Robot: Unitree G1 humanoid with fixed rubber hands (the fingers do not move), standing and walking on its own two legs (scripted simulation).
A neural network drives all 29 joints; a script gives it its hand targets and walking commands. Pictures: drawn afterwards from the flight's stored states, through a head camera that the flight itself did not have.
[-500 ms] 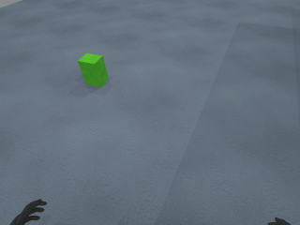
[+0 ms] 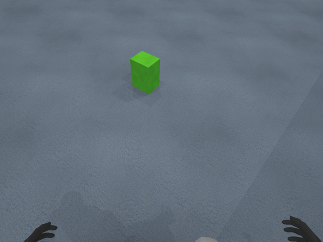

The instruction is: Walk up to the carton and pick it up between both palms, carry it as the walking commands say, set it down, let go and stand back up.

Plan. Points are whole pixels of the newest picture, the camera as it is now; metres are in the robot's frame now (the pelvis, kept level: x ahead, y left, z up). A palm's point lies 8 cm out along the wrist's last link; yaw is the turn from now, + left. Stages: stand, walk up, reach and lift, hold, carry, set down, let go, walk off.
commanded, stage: walk up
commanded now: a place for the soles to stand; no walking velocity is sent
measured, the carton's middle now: (145, 73) +1.50 +0.18 -0.61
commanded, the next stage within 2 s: none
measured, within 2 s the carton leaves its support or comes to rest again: neither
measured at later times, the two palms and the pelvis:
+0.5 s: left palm (29, 180) +0.27 +0.37 -0.04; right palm (247, 120) +0.50 -0.26 -0.03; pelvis +0.28 +0.02 +0.00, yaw +6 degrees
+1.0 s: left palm (66, 82) +0.66 +0.40 -0.03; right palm (237, 110) +0.60 -0.26 -0.08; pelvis +0.52 +0.07 -0.01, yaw +3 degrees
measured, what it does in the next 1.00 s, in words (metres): walks ahead: right foot, then left foot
